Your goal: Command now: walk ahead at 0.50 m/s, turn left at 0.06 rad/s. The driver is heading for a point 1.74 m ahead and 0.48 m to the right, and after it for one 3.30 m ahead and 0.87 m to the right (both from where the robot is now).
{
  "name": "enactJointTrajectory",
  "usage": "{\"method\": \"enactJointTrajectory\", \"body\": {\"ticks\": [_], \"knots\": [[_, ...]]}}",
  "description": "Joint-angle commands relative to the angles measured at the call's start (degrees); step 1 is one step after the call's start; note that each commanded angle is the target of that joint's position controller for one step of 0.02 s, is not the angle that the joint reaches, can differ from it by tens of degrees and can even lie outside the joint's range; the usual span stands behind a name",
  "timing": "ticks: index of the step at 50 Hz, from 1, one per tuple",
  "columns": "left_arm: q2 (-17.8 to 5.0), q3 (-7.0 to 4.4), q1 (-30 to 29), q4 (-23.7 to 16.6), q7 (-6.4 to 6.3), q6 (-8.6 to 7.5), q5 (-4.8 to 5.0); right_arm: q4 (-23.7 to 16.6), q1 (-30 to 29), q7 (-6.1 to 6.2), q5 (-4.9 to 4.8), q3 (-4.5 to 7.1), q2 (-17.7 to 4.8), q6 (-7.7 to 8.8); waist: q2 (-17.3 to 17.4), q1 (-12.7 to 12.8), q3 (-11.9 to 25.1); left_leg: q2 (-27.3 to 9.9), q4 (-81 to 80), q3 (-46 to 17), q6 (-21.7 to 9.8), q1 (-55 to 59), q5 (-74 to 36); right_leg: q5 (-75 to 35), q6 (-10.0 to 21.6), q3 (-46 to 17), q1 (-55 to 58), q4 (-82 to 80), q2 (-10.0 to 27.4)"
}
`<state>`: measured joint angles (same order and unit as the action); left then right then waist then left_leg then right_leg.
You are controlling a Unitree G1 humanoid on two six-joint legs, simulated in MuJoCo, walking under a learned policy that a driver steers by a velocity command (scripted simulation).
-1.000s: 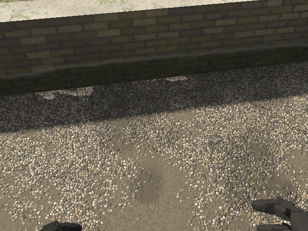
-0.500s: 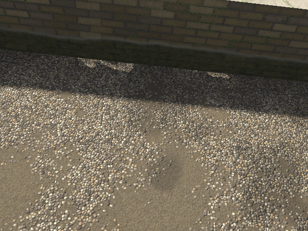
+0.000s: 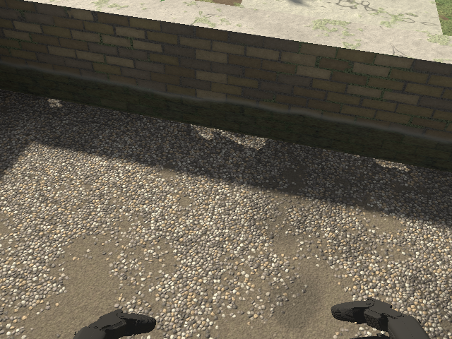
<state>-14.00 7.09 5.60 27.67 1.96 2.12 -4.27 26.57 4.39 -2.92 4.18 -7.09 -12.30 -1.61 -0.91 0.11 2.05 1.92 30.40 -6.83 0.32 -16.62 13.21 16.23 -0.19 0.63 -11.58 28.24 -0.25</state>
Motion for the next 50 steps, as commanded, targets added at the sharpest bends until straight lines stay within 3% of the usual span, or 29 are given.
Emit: {"method": "enactJointTrajectory", "body": {"ticks": [1,5,6,9,26,50], "knots": [[-4.8,-1.73,-5.5,-6.2,0.02,-0.98,-0.2,-5.2,-7.4,-0.14,-0.13,1.45,-5.1,1.15,3.7,0.4,3.1,-4.4,-7.7,-6.3,-3.4,-0.7,-4.0,-0.1,3.0,-6.5,3.5,-6.3,4.2],[-4.9,-1.67,-6.0,-6.9,0.11,-0.9,-0.17,-4.4,-7.4,-0.23,-0.14,1.41,-5.9,1.27,2.3,0.1,4.5,-4.8,-7.9,-6.3,-3.3,1.2,-8.0,-3.9,2.8,-6.3,4.9,-6.6,4.3],[-5.5,-1.52,-5.5,-7.5,0.18,-0.87,0.27,-4.7,-7.6,0.13,-0.29,1.31,-6.3,1.25,2.0,0.3,4.1,-4.7,-6.5,-5.9,-3.1,1.3,-13.9,-9.8,2.6,-6.7,5.2,-6.0,4.5],[-5.6,-1.4,-5.0,-7.8,0.03,-0.61,0.02,-4.1,-6.7,0.66,0.11,1.09,-6.6,1.33,1.2,-0.1,7.0,-5.2,-6.0,-5.6,-2.9,3.4,-17.5,-13.7,2.5,-6.7,6.7,-5.4,4.7],[-5.7,-1.0,-4.3,-8.6,-0.41,0.12,-0.15,-3.3,-7.1,1.16,0.57,0.4,-6.7,1.22,1.6,-0.1,5.6,-5.7,-8.3,-4.9,-2.2,4.6,-16.9,-13.0,1.9,-7.5,6.7,-8.2,4.7],[-5.2,-0.72,-2.8,-6.2,-0.68,0.17,-0.3,-2.0,-4.3,2.11,0.87,0.25,-6.3,0.57,1.2,-0.2,4.1,-5.4,-12.0,-3.9,-1.3,6.0,-14.9,-12.4,2.2,-8.1,7.7,-11.6,4.1]]}}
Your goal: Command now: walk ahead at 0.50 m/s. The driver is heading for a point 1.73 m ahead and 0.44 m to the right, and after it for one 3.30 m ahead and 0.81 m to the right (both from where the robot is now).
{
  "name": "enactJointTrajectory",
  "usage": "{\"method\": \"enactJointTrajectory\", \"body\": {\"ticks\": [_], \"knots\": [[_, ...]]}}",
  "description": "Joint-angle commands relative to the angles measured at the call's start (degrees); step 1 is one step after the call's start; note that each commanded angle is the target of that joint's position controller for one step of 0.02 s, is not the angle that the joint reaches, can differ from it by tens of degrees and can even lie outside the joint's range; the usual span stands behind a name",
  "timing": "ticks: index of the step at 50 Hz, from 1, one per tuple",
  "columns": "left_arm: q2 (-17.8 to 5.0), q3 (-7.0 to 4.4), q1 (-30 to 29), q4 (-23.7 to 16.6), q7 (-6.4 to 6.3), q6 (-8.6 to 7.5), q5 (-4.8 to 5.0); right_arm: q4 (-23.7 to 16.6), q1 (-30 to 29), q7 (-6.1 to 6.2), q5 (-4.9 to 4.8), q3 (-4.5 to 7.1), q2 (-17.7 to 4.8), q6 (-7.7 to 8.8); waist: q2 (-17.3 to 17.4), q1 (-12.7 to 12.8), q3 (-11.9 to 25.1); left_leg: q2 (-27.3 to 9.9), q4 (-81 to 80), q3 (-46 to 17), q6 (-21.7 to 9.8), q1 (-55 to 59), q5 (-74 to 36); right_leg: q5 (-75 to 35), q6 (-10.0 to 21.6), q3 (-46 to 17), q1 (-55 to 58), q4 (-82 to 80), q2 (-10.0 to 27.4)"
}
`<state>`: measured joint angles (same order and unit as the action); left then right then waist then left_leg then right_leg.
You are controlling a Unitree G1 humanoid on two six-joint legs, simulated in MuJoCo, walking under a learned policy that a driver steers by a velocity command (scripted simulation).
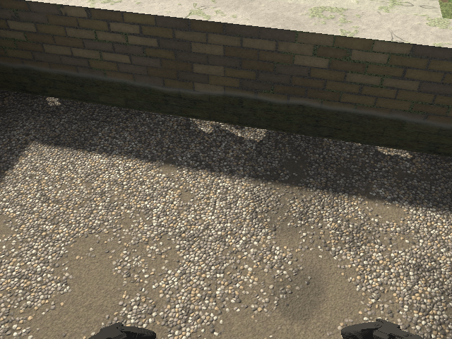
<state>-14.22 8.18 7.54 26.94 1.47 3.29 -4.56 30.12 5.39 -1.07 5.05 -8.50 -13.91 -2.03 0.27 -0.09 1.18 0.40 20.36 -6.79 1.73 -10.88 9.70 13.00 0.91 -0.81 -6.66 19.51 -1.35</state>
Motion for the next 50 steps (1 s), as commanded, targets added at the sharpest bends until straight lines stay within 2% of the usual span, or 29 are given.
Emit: {"method": "enactJointTrajectory", "body": {"ticks": [1,50], "knots": [[-4.9,-1.8,-4.7,-5.3,-0.2,-0.98,-0.02,-5.5,-5.2,0.28,0.0,1.67,-4.6,0.97,0.0,0.0,4.9,-3.9,-2.1,-3.9,-2.7,0.3,-11.3,-9.2,1.1,-6.7,2.8,-3.0,5.2],[-4.7,-1.65,-3.0,-2.7,-0.41,-0.85,-0.23,-5.1,-1.9,0.83,0.04,1.8,-4.5,0.5,0.1,-0.1,4.0,-3.7,-4.4,-3.3,-2.3,1.1,-11.6,-10.6,1.4,-7.5,4.1,-5.0,4.4]]}}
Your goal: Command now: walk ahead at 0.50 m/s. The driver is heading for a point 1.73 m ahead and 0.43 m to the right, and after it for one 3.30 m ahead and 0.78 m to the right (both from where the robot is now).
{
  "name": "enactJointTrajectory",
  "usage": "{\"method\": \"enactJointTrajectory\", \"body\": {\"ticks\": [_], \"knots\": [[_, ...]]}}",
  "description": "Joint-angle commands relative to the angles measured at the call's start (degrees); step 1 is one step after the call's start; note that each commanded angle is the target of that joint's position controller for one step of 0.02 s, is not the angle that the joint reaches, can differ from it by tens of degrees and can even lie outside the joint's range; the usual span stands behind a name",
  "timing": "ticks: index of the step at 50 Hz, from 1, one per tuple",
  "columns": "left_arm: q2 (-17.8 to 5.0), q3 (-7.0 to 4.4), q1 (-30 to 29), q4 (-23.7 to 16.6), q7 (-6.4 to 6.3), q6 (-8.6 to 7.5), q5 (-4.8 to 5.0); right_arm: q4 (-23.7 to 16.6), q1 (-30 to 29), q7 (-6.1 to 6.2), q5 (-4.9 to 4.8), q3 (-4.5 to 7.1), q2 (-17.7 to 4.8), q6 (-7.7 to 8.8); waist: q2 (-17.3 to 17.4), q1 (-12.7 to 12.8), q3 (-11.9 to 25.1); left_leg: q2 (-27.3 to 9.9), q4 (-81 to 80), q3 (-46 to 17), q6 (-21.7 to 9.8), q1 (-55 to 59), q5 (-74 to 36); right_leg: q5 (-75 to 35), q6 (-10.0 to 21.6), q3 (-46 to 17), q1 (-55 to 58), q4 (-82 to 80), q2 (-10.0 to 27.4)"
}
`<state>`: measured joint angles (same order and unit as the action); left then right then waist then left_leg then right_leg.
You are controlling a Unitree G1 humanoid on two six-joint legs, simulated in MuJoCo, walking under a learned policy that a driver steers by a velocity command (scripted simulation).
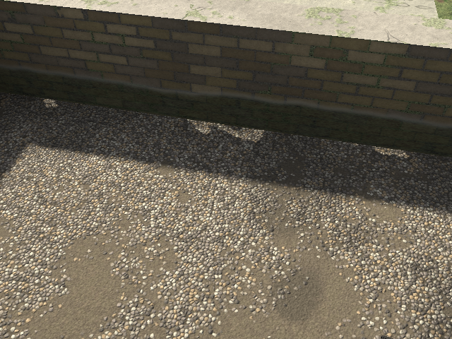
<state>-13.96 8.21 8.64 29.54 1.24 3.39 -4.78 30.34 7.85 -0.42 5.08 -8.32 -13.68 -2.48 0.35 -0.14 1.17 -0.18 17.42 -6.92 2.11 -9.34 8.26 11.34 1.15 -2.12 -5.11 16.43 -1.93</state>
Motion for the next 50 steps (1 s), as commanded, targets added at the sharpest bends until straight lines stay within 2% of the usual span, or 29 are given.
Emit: {"method": "enactJointTrajectory", "body": {"ticks": [1,19,20,23,45,46,47,48,50], "knots": [[-4.9,-1.67,-4.1,-5.3,-0.18,-0.96,-0.01,-5.3,-4.3,0.18,0.01,1.61,-4.7,0.95,0.0,0.0,4.0,-3.1,-1.5,-3.2,-2.7,-0.4,-10.2,-9.0,1.2,-6.2,2.6,-1.9,5.0],[-5.0,-1.66,-3.7,-5.0,-0.24,-0.98,-0.04,-5.2,-3.9,0.23,0.02,1.66,-4.8,0.87,0.0,0.0,4.0,-3.1,-1.9,-3.2,-2.8,-0.1,-10.5,-9.2,1.1,-6.4,2.7,-2.2,4.9],[-4.5,-1.54,-3.7,-5.0,-0.11,-0.96,-0.24,-5.5,-4.1,0.45,0.49,1.43,-4.2,0.41,-1.0,0.2,3.1,-2.4,-2.2,-3.2,-2.1,0.1,-9.3,-9.0,0.9,-5.5,1.7,-2.7,4.1],[-4.4,-1.48,-3.6,-4.9,0.14,-1.25,-0.18,-5.7,-4.0,0.75,0.7,1.49,-4.4,-0.13,-0.3,-0.1,3.4,-2.3,-2.4,-3.1,-1.9,0.8,-9.1,-9.3,0.9,-5.6,1.6,-2.8,4.1],[-4.5,-1.61,-2.6,-4.1,0.2,-1.36,-0.11,-5.5,-3.6,1.1,0.56,1.47,-4.2,-0.24,-0.1,-0.1,3.8,-2.3,-2.5,-3.1,-1.8,1.4,-10.2,-11.6,0.9,-5.9,2.8,-3.1,4.1],[-3.6,-1.2,-2.4,-5.1,0.61,-1.75,-0.97,-7.3,-6.0,0.81,0.24,1.08,-3.7,-0.12,0.1,1.1,2.2,-2.4,-2.1,-3.6,-1.8,-0.8,-13.4,-14.8,0.7,-5.7,2.4,-2.0,4.5],[-3.6,-1.15,-2.2,-4.9,0.74,-1.9,-1.32,-7.3,-5.8,0.82,0.4,0.98,-3.5,-0.11,-0.1,0.9,4.0,-2.5,-1.8,-3.6,-1.7,0.0,-14.4,-16.3,0.8,-5.8,3.1,-1.6,4.6],[-4.7,-1.54,-2.2,-4.0,0.38,-1.58,-0.42,-5.7,-3.1,1.11,0.9,1.29,-3.9,-0.21,-0.5,-0.4,6.5,-2.4,-2.0,-3.1,-1.7,2.9,-11.6,-13.8,1.1,-6.1,3.6,-2.4,4.3],[-5.2,-1.95,-0.3,-2.8,0.33,-1.31,0.52,-4.4,-1.2,1.1,0.29,1.76,-4.8,-0.39,-0.1,-0.3,5.0,-2.7,-2.9,-3.4,-2.2,3.0,-10.4,-12.4,1.4,-6.4,3.7,-3.6,4.4]]}}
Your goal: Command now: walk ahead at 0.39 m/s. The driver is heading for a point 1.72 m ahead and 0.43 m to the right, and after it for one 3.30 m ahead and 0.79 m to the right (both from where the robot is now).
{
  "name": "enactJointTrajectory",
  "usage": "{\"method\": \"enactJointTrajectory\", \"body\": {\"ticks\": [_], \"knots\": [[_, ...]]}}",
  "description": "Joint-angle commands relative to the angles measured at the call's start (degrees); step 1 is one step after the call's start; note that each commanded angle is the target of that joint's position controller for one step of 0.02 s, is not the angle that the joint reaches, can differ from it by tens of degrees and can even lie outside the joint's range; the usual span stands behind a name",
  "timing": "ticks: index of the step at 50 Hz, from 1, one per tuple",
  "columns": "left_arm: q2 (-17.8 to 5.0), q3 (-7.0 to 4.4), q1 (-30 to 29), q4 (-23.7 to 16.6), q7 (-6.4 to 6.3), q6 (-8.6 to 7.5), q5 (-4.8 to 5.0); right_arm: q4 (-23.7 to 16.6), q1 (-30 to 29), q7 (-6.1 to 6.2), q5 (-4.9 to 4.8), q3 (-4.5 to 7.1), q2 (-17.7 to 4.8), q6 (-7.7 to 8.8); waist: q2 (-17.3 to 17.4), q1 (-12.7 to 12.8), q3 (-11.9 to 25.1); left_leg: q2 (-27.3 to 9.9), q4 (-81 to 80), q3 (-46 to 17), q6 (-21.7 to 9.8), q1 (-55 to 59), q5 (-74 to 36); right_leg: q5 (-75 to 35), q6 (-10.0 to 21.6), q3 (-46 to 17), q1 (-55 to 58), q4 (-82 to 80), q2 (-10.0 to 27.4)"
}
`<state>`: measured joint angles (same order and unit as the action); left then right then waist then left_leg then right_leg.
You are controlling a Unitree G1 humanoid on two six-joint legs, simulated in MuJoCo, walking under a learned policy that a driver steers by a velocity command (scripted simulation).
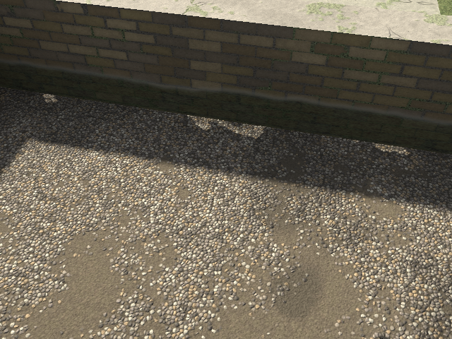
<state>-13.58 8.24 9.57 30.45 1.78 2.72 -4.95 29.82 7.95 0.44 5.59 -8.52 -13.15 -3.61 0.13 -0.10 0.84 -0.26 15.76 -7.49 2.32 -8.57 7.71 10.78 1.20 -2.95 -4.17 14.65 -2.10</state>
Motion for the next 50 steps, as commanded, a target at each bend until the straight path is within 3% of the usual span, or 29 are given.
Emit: {"method": "enactJointTrajectory", "body": {"ticks": [1,4,10,18,30,31,36,37,40,41,46,47,49,50], "knots": [[-4.9,-1.82,-0.1,-4.0,0.24,-0.93,0.13,-5.0,-3.0,-0.06,-0.82,1.79,-5.1,0.78,0.4,0.8,2.8,-3.0,-1.1,-3.5,-2.6,0.0,-13.5,-15.7,1.3,-5.6,2.3,-1.5,5.2],[-5.5,-2.56,2.2,-2.1,0.46,-0.81,0.56,-3.5,-0.7,-0.11,-1.29,2.36,-5.2,0.56,-0.1,0.5,4.2,-3.2,-1.3,-3.6,-2.9,1.0,-13.2,-17.1,1.9,-5.9,3.8,-1.8,5.5],[-5.3,-3.86,5.2,0.7,0.42,-0.24,1.81,-1.0,1.6,0.06,-2.15,3.56,-5.0,-0.06,0.2,0.3,2.1,-3.1,-2.6,-3.3,-3.1,0.4,-9.5,-13.5,2.4,-6.1,3.3,-4.1,5.3],[-4.8,-5.04,10.3,4.4,-0.2,0.31,2.59,2.3,5.3,0.46,-3.07,4.74,-4.6,-0.51,0.4,0.5,0.6,-2.5,-3.7,-2.5,-3.6,-0.5,-7.4,-11.0,2.6,-5.5,3.4,-5.6,4.5],[-4.0,-5.73,15.8,8.2,-1.16,0.52,3.07,5.6,10.1,1.12,-3.77,5.71,-3.9,-0.66,0.3,0.7,-1.3,-1.6,-4.7,-1.9,-4.0,-1.1,-7.5,-10.2,2.3,-4.7,2.9,-6.4,3.7],[-5.2,-6.25,15.0,9.1,-1.81,0.93,3.65,6.9,12.0,1.61,-3.41,6.11,-4.4,-0.92,0.2,-0.3,-1.1,-0.9,-4.5,-1.0,-4.0,0.0,-4.7,-7.9,2.5,-4.4,2.5,-6.3,3.1],[-4.0,-6.38,15.7,10.4,-2.55,1.23,3.76,8.3,13.2,2.02,-3.9,6.59,-3.9,-1.03,0.5,0.2,-2.9,-0.6,-4.9,-0.8,-4.2,-1.2,-5.6,-7.7,2.4,-3.7,1.9,-6.3,2.7],[-2.4,-5.85,17.1,10.1,-1.95,0.87,3.24,7.3,11.8,1.59,-4.26,6.3,-3.2,-0.76,0.5,1.1,-2.9,-1.2,-5.1,-1.7,-4.3,-2.1,-9.1,-10.1,2.1,-3.8,2.6,-6.3,3.2],[-2.9,-5.96,18.0,10.7,-1.73,0.72,3.18,7.7,12.8,1.42,-4.13,6.37,-3.2,-0.7,0.1,0.9,-1.5,-1.2,-4.8,-1.7,-4.4,-1.1,-10.5,-12.0,2.0,-3.8,3.5,-5.7,3.3],[-4.5,-6.54,16.9,11.3,-2.41,1.12,3.73,9.1,14.8,1.86,-3.75,6.72,-3.7,-0.94,0.0,-0.1,-1.4,-0.5,-4.9,-0.9,-4.3,0.0,-6.9,-9.9,2.4,-3.6,3.0,-5.7,2.8],[-3.6,-6.5,17.1,12.2,-2.97,1.22,3.92,10.1,15.9,2.25,-4.05,7.03,-3.6,-1.08,0.4,0.2,-3.3,-0.2,-5.4,-0.7,-4.3,-0.9,-6.5,-8.6,2.3,-3.2,1.9,-6.1,2.6],[-1.9,-5.89,18.5,11.9,-2.3,0.82,3.42,8.9,14.3,1.83,-4.37,6.73,-3.0,-0.82,0.4,1.1,-3.1,-0.8,-5.5,-1.6,-4.4,-1.8,-9.9,-10.6,1.9,-3.3,2.6,-6.2,3.1],[-2.3,-5.96,19.1,12.3,-1.99,0.64,3.3,9.1,14.8,1.66,-4.28,6.7,-2.9,-0.81,0.0,0.9,-2.1,-0.9,-5.2,-1.6,-4.5,-0.9,-11.1,-12.3,1.8,-3.3,3.3,-5.8,3.2],[-4.1,-6.61,17.9,12.9,-2.66,1.01,3.88,10.6,17.0,2.06,-3.92,7.03,-3.5,-1.01,-0.1,-0.1,-2.0,-0.2,-5.3,-0.8,-4.3,0.1,-7.6,-10.5,2.2,-3.2,2.9,-5.7,2.7]]}}
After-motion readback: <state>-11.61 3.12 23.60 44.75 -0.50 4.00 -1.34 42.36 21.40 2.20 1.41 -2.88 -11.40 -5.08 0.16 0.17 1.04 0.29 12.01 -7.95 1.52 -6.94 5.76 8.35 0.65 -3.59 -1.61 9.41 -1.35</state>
